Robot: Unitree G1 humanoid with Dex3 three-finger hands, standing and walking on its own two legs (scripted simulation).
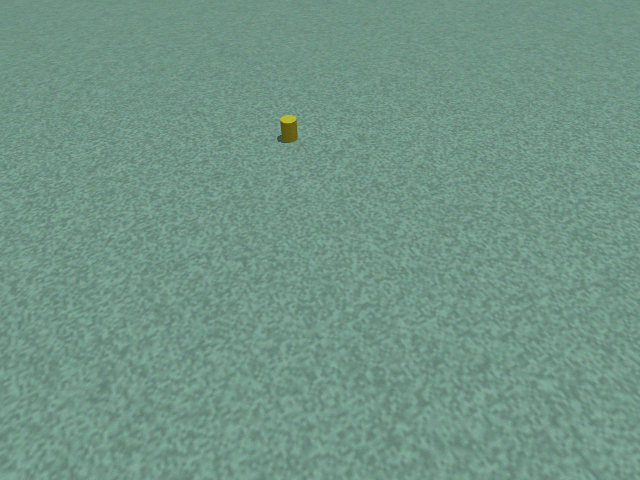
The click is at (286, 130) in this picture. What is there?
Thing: squat round
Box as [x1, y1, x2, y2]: [280, 115, 297, 142]
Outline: 282,116 280,119 282,139 284,141 289,142 297,138 296,120 295,117 292,115
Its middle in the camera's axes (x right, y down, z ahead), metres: -0.18 -0.66 +2.21
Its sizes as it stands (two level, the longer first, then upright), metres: 0.089 0.089 0.121
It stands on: the floor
